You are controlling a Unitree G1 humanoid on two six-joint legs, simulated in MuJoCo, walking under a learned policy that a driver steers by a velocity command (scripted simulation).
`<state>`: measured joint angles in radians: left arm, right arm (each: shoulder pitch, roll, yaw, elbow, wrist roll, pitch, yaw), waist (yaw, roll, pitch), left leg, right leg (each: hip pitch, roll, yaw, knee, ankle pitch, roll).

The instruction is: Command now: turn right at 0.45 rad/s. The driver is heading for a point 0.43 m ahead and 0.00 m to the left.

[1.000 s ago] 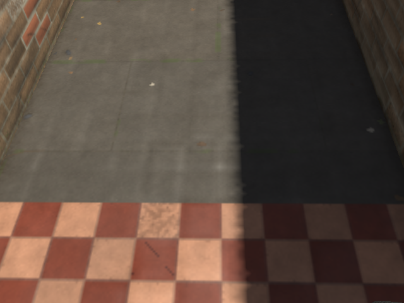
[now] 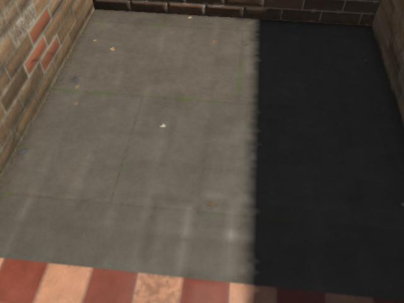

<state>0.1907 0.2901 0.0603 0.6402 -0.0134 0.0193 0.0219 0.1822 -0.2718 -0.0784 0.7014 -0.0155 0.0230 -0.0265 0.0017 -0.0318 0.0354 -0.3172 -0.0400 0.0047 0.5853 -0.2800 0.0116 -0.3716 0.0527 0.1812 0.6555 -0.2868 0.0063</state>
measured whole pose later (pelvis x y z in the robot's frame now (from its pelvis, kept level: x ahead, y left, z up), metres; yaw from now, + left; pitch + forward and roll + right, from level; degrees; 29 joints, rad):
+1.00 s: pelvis -0.03 -0.01 +0.02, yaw +11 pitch +2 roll -2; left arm 0.12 0.33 0.10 0.71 0.01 0.02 0.04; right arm 0.18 -0.29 -0.06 0.69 0.01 0.03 -0.02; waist 0.00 -0.04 0.06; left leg -0.26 -0.03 -0.04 0.47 -0.24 0.06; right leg -0.56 -0.01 0.02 1.12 -0.40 0.07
